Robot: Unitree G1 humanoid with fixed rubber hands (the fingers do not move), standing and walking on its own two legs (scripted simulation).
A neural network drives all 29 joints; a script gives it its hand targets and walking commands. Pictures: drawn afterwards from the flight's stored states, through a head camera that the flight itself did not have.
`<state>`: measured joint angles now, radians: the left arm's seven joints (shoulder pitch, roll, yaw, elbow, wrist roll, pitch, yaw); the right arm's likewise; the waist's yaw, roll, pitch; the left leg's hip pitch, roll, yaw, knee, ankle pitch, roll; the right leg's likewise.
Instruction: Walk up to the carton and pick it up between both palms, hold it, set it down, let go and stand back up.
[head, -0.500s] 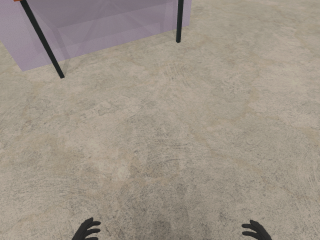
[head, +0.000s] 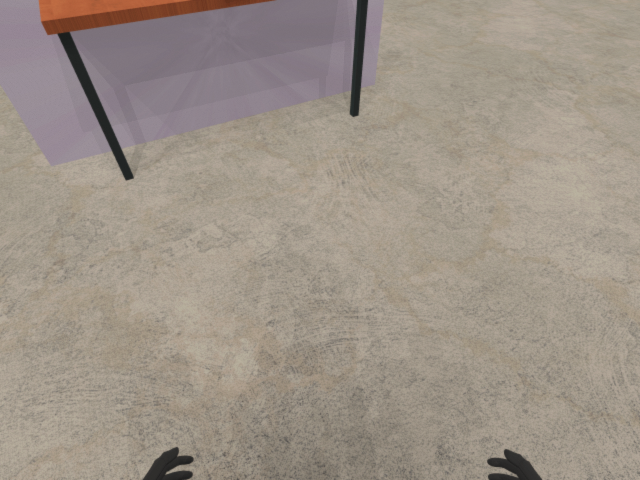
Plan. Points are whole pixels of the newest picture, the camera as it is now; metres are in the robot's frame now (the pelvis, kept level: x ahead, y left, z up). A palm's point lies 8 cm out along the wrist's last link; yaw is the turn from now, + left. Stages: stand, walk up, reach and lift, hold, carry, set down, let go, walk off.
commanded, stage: stand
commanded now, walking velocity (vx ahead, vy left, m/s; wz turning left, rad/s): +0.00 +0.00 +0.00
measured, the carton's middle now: out of the picture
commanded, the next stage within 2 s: none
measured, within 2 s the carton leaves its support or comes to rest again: neither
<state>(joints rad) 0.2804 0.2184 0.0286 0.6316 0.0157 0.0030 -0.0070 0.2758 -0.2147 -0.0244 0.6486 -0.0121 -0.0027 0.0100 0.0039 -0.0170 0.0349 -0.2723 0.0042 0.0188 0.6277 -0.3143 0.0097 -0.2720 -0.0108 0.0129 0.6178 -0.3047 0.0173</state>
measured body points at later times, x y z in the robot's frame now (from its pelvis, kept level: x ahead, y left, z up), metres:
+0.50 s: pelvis +0.00 +0.00 +0.00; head +0.00 +0.00 +0.45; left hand +0.09 +0.24 -0.12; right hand +0.09 -0.25 -0.11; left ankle +0.02 +0.11 -0.73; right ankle +0.02 -0.13 -0.73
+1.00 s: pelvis +0.01 +0.00 +0.00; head +0.02 +0.00 +0.45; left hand +0.10 +0.25 -0.12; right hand +0.09 -0.26 -0.11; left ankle +0.02 +0.11 -0.73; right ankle +0.02 -0.13 -0.73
